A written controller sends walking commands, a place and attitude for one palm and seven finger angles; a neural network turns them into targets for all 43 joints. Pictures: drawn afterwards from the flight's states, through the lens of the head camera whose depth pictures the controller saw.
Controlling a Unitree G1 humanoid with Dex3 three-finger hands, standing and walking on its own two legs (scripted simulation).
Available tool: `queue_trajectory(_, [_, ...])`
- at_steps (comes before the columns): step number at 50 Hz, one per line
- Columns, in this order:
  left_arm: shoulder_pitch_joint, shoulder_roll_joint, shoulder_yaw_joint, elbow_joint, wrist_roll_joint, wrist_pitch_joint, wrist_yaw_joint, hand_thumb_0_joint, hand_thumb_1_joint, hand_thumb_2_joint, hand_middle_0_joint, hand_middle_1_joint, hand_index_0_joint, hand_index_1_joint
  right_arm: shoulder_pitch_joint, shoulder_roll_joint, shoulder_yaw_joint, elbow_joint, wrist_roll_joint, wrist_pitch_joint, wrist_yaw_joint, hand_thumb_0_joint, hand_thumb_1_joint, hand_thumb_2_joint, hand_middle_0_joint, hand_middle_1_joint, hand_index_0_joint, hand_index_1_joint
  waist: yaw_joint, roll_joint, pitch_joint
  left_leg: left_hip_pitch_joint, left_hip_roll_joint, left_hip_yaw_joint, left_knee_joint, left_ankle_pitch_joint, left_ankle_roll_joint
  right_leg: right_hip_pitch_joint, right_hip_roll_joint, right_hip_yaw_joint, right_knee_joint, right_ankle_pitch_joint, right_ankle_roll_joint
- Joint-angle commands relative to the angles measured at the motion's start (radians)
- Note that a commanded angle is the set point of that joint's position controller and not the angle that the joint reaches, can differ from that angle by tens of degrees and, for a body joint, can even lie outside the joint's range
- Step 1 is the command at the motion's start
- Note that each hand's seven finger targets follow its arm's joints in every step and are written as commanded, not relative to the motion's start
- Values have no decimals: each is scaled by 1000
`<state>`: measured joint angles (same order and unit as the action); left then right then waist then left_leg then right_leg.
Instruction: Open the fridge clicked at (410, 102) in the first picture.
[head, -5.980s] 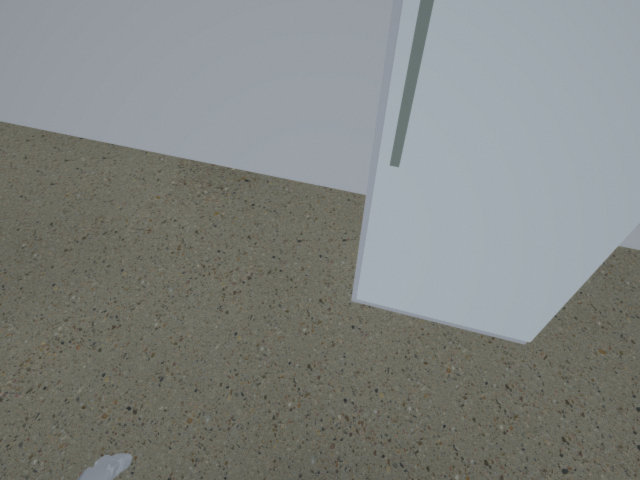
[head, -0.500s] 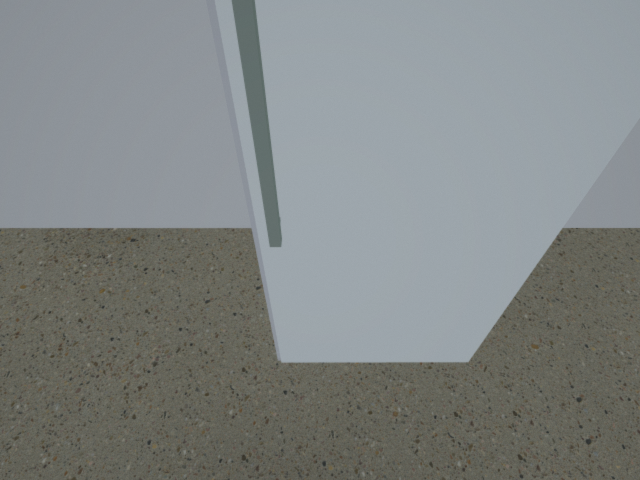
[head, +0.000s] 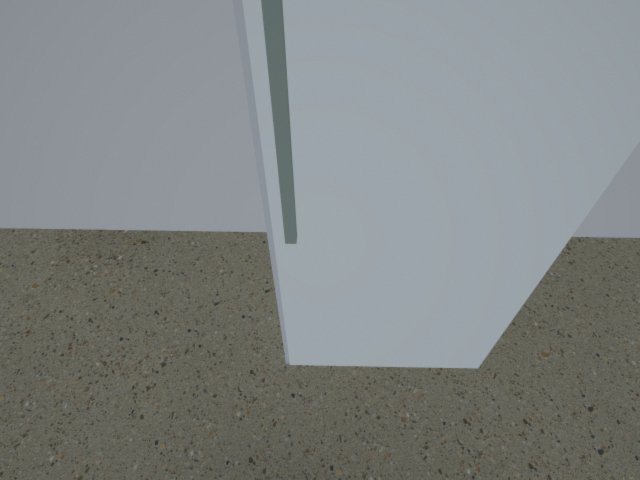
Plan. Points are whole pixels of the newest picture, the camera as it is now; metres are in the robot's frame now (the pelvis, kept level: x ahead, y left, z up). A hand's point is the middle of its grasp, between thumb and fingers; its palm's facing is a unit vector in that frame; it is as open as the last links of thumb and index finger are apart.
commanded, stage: look again from close up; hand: left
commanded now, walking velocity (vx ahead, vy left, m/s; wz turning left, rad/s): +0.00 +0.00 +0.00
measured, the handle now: (284, 138) +0.53 +0.08 +0.16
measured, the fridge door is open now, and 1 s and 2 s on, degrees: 0 0 0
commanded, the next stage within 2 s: none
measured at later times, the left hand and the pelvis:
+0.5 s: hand out of the picture -0.12 +0.27 -0.16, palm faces +0.05 -0.97 -0.24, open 7.4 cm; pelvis -0.09 +0.07 +0.01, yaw +1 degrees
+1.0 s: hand out of the picture -0.18 +0.30 -0.17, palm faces +0.02 -0.98 -0.20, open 7.4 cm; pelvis -0.19 +0.12 +0.01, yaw -2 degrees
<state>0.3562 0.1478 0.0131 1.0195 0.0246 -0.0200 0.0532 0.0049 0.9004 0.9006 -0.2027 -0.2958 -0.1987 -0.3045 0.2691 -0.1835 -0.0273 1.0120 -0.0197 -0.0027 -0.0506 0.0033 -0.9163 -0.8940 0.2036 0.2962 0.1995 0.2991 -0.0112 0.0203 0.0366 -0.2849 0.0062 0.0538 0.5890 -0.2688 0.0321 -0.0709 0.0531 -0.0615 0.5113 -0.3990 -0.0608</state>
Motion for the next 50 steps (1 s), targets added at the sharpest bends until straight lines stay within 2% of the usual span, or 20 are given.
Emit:
queue_trajectory(1, [52, 169, 29, -103, 4, 6, 12, 0, 900, 900, -200, -300, -200, -300, 56, -81, -23, -87, 1, -7, 2, 0, -900, -900, 200, 300, 200, 300, -15, -100, -18, 14, 5, 0, -43, 165, 28, -20, -205, 142, 36, 1009, -5])
queue_trajectory(4, [54, 162, 28, -129, -3, 24, 7, 0, 900, 900, -200, -300, -200, -300, 49, -126, -31, -82, 0, -6, 3, 0, -900, -900, 200, 300, 200, 300, 6, 35, 11, 104, 114, -114, -73, 423, 68, -172, -122, 104, 4, 437, 15])
queue_trajectory(7, [67, 171, 24, -128, 2, 29, -1, 0, 900, 900, -200, -300, -200, -300, 1, -159, -28, -106, -2, -8, 11, 0, -900, -900, 200, 300, 200, 300, 26, 34, 59, 13, 134, -172, -149, 222, 80, -163, -104, 95, -74, 150, 15])
queue_trajectory(9, [40, 185, 27, -135, 4, 27, -8, 0, 900, 900, -200, -300, -200, -300, -13, -172, -32, -120, -5, -6, 17, 0, -900, -900, 200, 300, 200, 300, 16, 3, 63, -14, 116, -180, -196, 11, 61, -175, -107, 112, -96, 88, 1])
queue_trajectory(15, [91, 195, 33, -114, 9, 40, -20, 0, 900, 900, -200, -300, -200, -300, -38, -221, -45, -133, -8, 2, 28, 0, -900, -900, 200, 300, 200, 300, 35, 86, 42, -107, 153, -269, -429, -367, 46, -112, -66, 24, -26, -14, 9])
queue_trajectory(24, [224, 169, 38, -41, 11, 52, -23, 0, 900, 900, -200, -300, -200, -300, -20, -196, -47, -94, -5, 28, 28, 0, -900, -900, 200, 300, 200, 300, 46, -28, 44, -78, 77, -146, -399, -306, -27, -121, -85, 25, -140, -61, -9])
queue_trajectory(27, [177, 200, 49, -42, 11, 53, -17, 0, 900, 900, -200, -300, -200, -300, 32, -149, -51, -65, -1, 46, 26, 0, -900, -900, 200, 300, 200, 300, 3, -126, 20, 95, -9, -45, -102, -164, -39, -344, -192, 141, -289, -207, -45])
queue_trajectory(28, [86, 227, 60, -64, 9, 53, -13, 0, 900, 900, -200, -300, -200, -300, 79, -133, -59, -45, -1, 56, 26, 0, -900, -900, 200, 300, 200, 300, -39, -197, 13, 218, -49, -11, 150, -71, -41, -528, -272, 222, -395, -313, -80])
queue_trajectory(30, [-191, 283, 86, -146, 12, 50, 1, 0, 900, 900, -200, -300, -200, -300, 214, -155, -89, -11, 8, 58, 26, 0, -900, -900, 200, 300, 200, 300, -137, -228, 23, 274, 1, -92, 401, -104, -10, -689, -366, 246, -399, -229, -101])
queue_trajectory(32, [-268, 290, 82, -168, 14, 36, 4, 0, 900, 900, -200, -300, -200, -300, 275, -152, -80, -2, 18, 30, 33, 0, -900, -900, 200, 300, 200, 300, -161, -130, 93, 208, 66, -145, 172, -163, 10, -636, -310, 194, -238, -133, -54])
queue_trajectory(33, [-169, 256, 66, -136, 8, 41, -4, 0, 900, 900, -200, -300, -200, -300, 251, -141, -62, -15, 13, 15, 36, 0, -900, -900, 200, 300, 200, 300, -109, 6, 142, 86, 65, -154, -120, -196, 3, -530, -220, 146, -35, -125, -22])
queue_trajectory(34, [-36, 192, 54, -102, -3, 49, -9, 0, 900, 900, -200, -300, -200, -300, 203, -181, -60, -39, -5, -3, 28, 0, -900, -900, 200, 300, 200, 300, -45, 279, 175, -54, 166, -390, -380, -379, -10, -492, -88, 58, 197, -85, 22])
queue_trajectory(35, [27, 183, 55, -81, -5, 56, -13, 0, 900, 900, -200, -300, -200, -300, 110, -232, -59, -69, -3, -8, 10, 0, -900, -900, 200, 300, 200, 300, 2, 330, 222, -226, 263, -543, -506, -509, 33, -431, -66, 110, 337, -51, 43])
queue_trajectory(36, [65, 205, 62, -80, -2, 50, -27, 0, 900, 900, -200, -300, -200, -300, 9, -251, -54, -103, -3, -13, 0, 0, -900, -900, 200, 300, 200, 300, 60, 265, 213, -345, 281, -512, -523, -500, 109, -323, -116, 155, 378, 24, 41])
queue_trajectory(37, [119, 175, 61, -31, 8, 66, -24, 0, 900, 900, -200, -300, -200, -300, -14, -205, -46, -91, -10, -11, 9, 0, -900, -900, 200, 300, 200, 300, 73, 235, 85, -348, 249, -490, -536, -560, 81, -228, -69, 131, 475, 23, 33])
queue_trajectory(39, [163, 177, 62, 3, 7, 82, -20, 0, 900, 900, -200, -300, -200, -300, -23, -195, -42, -87, -6, -4, 7, 0, -900, -900, 200, 300, 200, 300, 73, 114, 30, -265, 212, -448, -538, -479, 8, -239, -44, 121, 540, 33, 39])
queue_trajectory(41, [172, 136, 51, 9, 2, 80, -19, 0, 900, 900, -200, -300, -200, -300, 5, -173, -42, -62, -8, 0, 3, 0, -900, -900, 200, 300, 200, 300, 60, 4, 6, -122, 204, -401, -512, -378, 11, -261, -51, 85, 417, 9, 45])
queue_trajectory(46, [201, 87, 30, 15, -8, 82, -11, 0, 900, 900, -200, -300, -200, -300, 108, -126, -35, 0, -8, 24, 4, 0, -900, -900, 200, 300, 200, 300, 26, 93, 52, -5, 173, -311, -566, -265, -15, -105, -25, -2, -27, -66, 33])
queue_trajectory(48, [251, 91, 39, 33, -12, 79, -7, 0, 900, 900, -200, -300, -200, -300, 121, -141, -45, 17, -3, 30, 7, 0, -900, -900, 200, 300, 200, 300, 44, 62, 71, -49, 133, -244, -565, -236, -95, 25, -16, -15, -212, 39, 17])
queue_trajectory(50, [251, 115, 46, 29, -5, 70, 3, 0, 900, 900, -200, -300, -200, -300, 128, -108, -45, 26, 10, 35, 10, 0, -900, -900, 200, 300, 200, 300, 36, -40, 77, -88, 42, -117, -418, -168, -151, 56, -101, 67, -272, 74, -20])
